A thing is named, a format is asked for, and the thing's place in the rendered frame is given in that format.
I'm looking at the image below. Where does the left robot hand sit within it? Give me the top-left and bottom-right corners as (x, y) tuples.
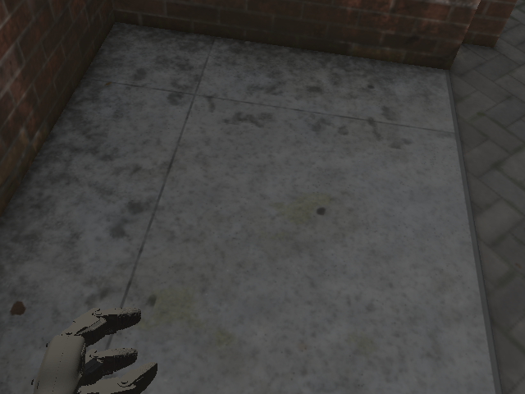
(31, 307), (158, 394)

